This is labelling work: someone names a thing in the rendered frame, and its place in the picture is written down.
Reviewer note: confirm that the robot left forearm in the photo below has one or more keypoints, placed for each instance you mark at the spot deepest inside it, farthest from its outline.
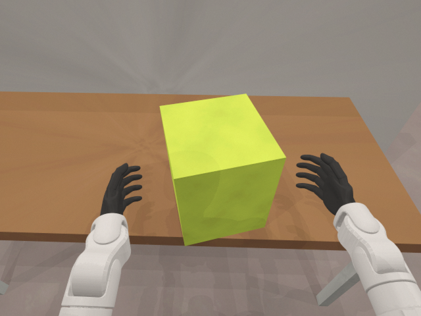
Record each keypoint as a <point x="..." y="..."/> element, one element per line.
<point x="93" y="283"/>

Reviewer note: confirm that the right robot hand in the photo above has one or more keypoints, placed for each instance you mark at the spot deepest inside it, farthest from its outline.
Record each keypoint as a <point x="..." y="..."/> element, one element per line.
<point x="334" y="189"/>

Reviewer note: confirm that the robot right forearm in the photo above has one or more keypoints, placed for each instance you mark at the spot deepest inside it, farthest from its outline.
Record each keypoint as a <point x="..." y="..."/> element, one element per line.
<point x="385" y="276"/>

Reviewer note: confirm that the left robot hand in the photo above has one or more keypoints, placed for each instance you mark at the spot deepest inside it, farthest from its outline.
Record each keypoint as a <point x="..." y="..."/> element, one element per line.
<point x="113" y="201"/>

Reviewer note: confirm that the carton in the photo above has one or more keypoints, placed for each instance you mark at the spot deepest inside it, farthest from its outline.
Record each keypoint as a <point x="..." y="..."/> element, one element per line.
<point x="225" y="166"/>

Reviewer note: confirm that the table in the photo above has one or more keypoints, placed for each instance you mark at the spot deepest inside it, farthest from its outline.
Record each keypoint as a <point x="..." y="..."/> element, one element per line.
<point x="58" y="152"/>

